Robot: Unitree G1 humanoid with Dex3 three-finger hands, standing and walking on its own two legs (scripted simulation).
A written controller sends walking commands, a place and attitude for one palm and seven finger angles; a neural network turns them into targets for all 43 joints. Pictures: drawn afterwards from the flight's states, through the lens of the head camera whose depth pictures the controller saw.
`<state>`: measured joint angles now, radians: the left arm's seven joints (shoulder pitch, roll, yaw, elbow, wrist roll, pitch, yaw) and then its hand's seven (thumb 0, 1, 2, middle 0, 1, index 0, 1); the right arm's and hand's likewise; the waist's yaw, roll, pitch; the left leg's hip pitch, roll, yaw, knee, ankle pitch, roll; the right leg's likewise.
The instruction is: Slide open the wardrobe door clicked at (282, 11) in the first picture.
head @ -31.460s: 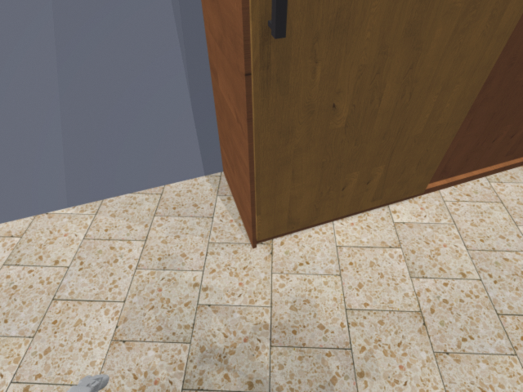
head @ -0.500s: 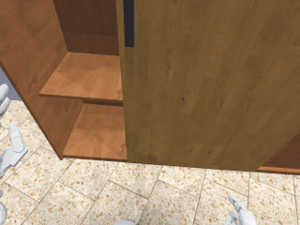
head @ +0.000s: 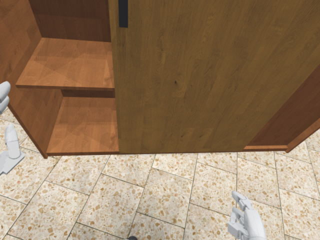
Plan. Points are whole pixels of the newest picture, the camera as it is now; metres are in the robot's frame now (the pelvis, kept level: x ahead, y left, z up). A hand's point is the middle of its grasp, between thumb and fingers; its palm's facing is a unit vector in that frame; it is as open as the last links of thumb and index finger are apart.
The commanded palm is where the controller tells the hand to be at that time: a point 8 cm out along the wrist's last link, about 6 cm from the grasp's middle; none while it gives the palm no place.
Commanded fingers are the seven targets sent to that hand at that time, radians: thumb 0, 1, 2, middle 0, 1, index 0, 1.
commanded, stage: stop stepping back and stand still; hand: left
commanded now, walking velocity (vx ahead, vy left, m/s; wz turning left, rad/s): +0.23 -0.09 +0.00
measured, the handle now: out of the picture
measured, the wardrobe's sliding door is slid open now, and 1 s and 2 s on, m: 0.46 0.46 0.46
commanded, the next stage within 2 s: let the arm hang, fingers relaxed in 0.64 s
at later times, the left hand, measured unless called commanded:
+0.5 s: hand out of the picture +0.14 +0.29 +0.17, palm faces +0.40 -0.83 -0.39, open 7.4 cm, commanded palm +0.07 +0.33 +0.18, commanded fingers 0.00 0.90 0.90 -0.20 -0.30 -0.20 -0.30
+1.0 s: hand out of the picture +0.04 +0.21 -0.17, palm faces -0.06 -0.98 -0.18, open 7.4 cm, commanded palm none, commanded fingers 0.00 0.90 0.90 -0.20 -0.30 -0.20 -0.30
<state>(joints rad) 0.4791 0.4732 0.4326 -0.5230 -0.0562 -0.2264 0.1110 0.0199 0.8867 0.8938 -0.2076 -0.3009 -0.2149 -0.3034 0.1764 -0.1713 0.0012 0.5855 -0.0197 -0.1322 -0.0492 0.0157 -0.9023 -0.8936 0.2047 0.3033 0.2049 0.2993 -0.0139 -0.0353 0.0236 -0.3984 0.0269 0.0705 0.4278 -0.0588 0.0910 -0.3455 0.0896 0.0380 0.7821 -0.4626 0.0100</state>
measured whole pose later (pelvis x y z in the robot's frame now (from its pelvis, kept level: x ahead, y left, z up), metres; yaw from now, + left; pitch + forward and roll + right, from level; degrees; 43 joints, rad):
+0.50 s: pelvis -0.07 +0.03 +0.00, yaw -1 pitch -2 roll -3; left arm 0.52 0.42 0.41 -0.48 -0.03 -0.17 0.15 0.02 0.89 0.89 -0.20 -0.30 -0.21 -0.30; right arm 0.32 -0.15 0.03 0.65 -0.03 -0.13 -0.06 0.02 -0.90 -0.89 0.20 0.30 0.20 0.30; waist -0.05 -0.02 -0.05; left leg -0.30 0.02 0.05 0.51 -0.21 0.05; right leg -0.26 0.07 -0.08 0.70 -0.47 -0.03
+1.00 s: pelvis -0.06 +0.04 -0.02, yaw +3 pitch +0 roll +1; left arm 0.23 0.19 -0.03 0.75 0.03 0.06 -0.01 0.02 0.91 0.89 -0.19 -0.30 -0.20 -0.30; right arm 0.17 -0.24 0.01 0.80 -0.03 0.01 0.00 0.01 -0.90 -0.89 0.20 0.30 0.20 0.30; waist -0.06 -0.02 0.05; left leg -0.40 -0.01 0.03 0.67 -0.28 0.01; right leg -0.35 -0.01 0.02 0.69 -0.34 0.00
